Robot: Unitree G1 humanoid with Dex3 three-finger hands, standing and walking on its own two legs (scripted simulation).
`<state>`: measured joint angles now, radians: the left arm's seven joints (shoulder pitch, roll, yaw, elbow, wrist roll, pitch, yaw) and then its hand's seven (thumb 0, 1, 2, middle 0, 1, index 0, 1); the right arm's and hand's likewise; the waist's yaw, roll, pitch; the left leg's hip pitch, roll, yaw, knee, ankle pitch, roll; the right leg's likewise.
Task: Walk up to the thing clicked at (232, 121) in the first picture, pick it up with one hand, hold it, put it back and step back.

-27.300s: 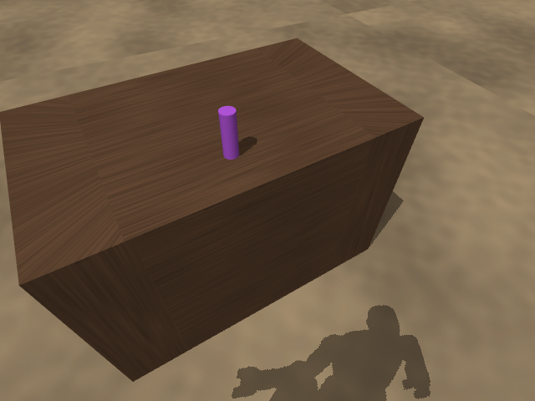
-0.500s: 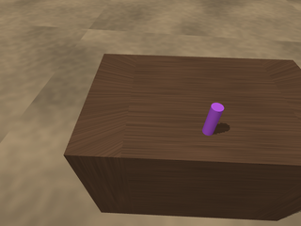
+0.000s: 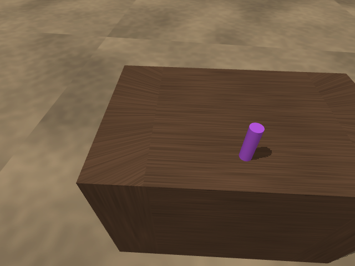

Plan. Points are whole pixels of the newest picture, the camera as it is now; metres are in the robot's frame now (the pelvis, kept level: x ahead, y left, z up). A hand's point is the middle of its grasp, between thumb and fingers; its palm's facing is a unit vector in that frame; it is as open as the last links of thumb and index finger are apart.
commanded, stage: stand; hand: right
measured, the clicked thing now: (250, 143) +0.49 -0.21 -0.02
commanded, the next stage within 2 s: none
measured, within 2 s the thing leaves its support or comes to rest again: neither
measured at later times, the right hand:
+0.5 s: hand out of the picture +0.06 -0.25 -0.16, palm faces -0.03 +0.94 -0.34, open 7.5 cm
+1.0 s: hand out of the picture +0.07 -0.25 -0.16, palm faces -0.04 +0.94 -0.34, open 7.3 cm
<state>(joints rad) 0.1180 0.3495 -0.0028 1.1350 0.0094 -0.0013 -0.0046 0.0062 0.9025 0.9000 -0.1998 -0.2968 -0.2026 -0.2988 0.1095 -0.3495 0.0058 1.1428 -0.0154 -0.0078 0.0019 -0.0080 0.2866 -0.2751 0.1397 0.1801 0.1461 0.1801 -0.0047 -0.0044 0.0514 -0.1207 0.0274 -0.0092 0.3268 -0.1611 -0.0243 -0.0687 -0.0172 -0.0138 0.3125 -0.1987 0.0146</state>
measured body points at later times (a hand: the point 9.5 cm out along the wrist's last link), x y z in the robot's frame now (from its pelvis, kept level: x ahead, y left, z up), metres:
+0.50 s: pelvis +0.00 +0.00 +0.00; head +0.01 +0.00 +0.45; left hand +0.07 +0.30 -0.14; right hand +0.06 -0.30 -0.13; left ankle +0.01 +0.13 -0.75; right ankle -0.02 -0.13 -0.75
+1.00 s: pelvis +0.01 +0.00 +0.00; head +0.02 +0.00 +0.45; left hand +0.07 +0.30 -0.13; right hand +0.08 -0.30 -0.13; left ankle +0.01 +0.13 -0.75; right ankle -0.02 -0.13 -0.75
